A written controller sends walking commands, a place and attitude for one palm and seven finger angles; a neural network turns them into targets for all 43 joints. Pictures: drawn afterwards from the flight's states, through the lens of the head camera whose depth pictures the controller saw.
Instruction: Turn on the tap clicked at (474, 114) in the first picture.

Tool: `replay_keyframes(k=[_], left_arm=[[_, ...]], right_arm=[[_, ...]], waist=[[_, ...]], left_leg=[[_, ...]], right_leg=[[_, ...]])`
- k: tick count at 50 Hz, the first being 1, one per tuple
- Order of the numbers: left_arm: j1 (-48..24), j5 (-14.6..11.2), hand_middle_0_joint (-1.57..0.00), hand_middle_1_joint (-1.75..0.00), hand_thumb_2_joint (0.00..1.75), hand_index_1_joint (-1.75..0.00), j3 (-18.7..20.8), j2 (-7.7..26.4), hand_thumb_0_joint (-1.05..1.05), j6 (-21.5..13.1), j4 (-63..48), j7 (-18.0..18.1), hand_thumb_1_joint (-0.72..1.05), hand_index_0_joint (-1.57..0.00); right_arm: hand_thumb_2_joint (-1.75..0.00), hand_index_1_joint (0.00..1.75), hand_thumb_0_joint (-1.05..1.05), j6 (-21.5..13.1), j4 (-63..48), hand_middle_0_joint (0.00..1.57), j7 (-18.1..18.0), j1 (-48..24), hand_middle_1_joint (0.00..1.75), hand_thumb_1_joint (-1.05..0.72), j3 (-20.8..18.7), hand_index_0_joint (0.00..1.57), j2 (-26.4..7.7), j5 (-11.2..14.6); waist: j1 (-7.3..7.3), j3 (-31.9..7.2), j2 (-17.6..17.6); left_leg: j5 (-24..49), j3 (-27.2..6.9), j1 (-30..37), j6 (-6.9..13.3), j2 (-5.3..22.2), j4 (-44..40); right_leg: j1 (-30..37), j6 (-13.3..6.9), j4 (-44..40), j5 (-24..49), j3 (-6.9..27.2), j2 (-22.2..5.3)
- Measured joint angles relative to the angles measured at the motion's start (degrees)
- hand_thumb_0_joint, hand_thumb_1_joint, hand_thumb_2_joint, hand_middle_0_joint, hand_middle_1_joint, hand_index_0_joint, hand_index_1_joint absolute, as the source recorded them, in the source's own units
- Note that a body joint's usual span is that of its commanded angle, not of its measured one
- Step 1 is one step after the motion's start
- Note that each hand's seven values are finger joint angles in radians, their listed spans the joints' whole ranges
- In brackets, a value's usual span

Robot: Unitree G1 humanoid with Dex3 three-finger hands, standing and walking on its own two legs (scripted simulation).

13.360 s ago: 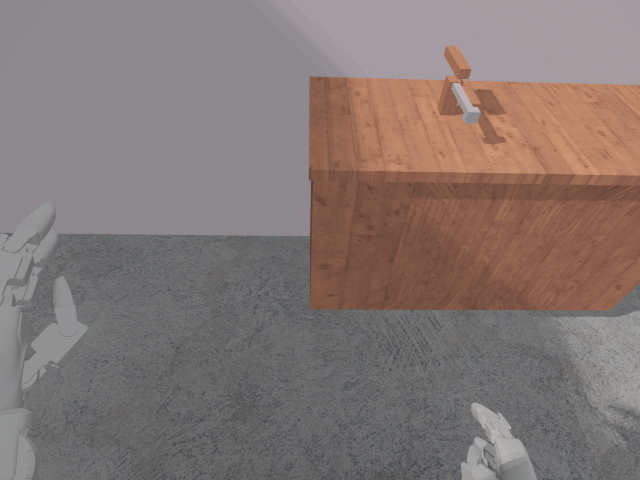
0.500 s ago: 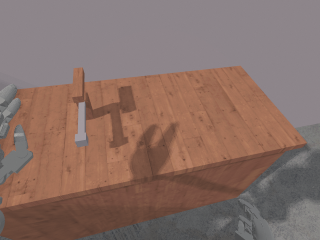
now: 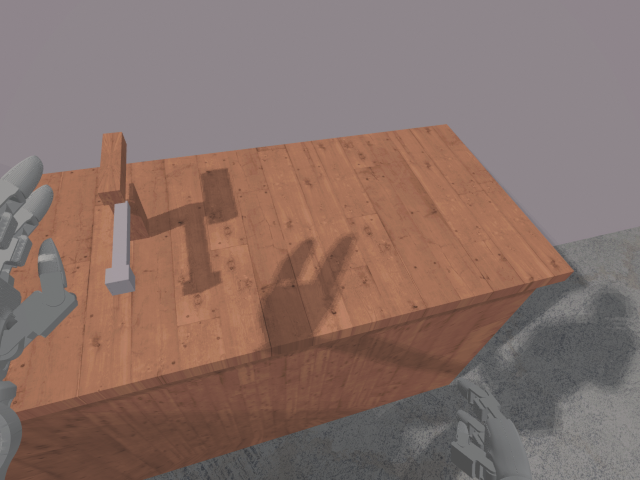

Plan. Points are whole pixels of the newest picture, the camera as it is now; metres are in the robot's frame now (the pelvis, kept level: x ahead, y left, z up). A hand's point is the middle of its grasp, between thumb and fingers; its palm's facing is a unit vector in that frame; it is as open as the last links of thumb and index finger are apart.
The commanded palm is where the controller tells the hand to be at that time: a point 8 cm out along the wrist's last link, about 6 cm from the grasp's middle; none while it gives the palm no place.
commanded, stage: shuffle to correct the standing spot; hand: left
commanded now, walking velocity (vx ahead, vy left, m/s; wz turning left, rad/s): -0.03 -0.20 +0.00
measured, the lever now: (120, 280) +0.34 +0.29 +0.03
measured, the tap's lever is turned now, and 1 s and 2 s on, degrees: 0 0 0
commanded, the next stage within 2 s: come to a stop and stand still in 1.62 s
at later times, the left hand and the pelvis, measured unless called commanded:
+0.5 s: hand (98, 306) +0.22 +0.22 +0.17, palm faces +0.30 -0.89 -0.34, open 7.4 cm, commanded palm +0.17 +0.26 +0.18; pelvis +0.01 -0.02 +0.00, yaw +0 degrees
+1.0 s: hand (100, 300) +0.23 +0.22 +0.17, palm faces +0.30 -0.89 -0.35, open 7.4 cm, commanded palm +0.17 +0.26 +0.18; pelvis +0.01 -0.01 +0.00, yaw -1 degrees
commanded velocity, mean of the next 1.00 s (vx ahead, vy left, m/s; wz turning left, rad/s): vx -0.05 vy -0.19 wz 0.00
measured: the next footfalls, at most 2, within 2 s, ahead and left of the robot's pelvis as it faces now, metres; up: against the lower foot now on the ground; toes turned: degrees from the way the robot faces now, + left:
none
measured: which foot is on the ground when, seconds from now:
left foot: down 0.00-1.00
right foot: down 0.00-1.00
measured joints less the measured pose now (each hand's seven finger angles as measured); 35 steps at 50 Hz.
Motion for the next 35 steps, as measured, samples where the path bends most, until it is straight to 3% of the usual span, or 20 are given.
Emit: replay_keyframes(k=[5,12,35], left_arm=[[2.72,-0.67,-0.21,-0.31,0.9,-0.31,0.56,0.49,0.01,1.24,-0.68,-0.25,0.89,-0.21],[4.25,-0.57,-0.21,-0.31,0.9,-0.31,0.21,-0.14,0.01,2.32,-0.99,-0.05,0.89,-0.21],[4.07,0.5,-0.21,-0.31,0.9,-0.31,-0.41,-0.93,0.01,4.57,-1.4,0.24,0.89,-0.21]], right_arm=[[-0.9,0.3,0.01,0.93,0.12,0.2,-0.91,0.75,0.3,-0.9,-0.96,0.2,-0.99,0.32],[-0.9,0.3,0.01,1.27,0.39,0.2,-1.78,2.0,0.3,-0.9,-1.59,0.2,-1.93,0.48],[-0.9,0.3,0.01,2.51,-0.57,0.2,-2.11,-0.46,0.3,-0.9,0.06,0.2,-1.23,0.05]], waist=[[-0.54,0.01,0.31],[-0.16,0.17,0.77],[-0.03,0.15,1.75]], left_leg=[[-0.32,-0.03,0.26,-0.45,0.49,0.1],[-0.29,-0.29,0.64,-0.83,0.89,-0.27],[-0.39,-0.1,1.67,-1.11,1.79,-0.94]], right_leg=[[0.12,-0.43,0.25,-0.37,-0.03,0.48],[0.5,-0.72,-0.07,-0.46,-0.28,0.89],[1.8,-1.14,-1.73,0.17,-0.08,1.83]])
